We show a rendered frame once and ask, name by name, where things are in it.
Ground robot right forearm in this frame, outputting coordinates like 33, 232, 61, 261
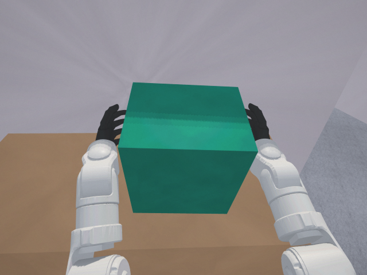
250, 139, 356, 275

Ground robot right upper arm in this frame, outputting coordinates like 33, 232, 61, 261
281, 242, 354, 275

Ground robot right hand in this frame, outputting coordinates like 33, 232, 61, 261
245, 103, 270, 141

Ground robot left forearm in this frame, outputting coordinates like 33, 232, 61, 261
66, 139, 122, 275

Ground robot left upper arm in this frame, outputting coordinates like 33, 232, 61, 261
68, 254, 131, 275

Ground carton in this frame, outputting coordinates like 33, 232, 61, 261
118, 82, 258, 214

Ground robot left hand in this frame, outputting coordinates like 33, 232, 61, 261
96, 104, 126, 146

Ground pedestal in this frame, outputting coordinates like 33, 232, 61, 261
0, 133, 311, 275

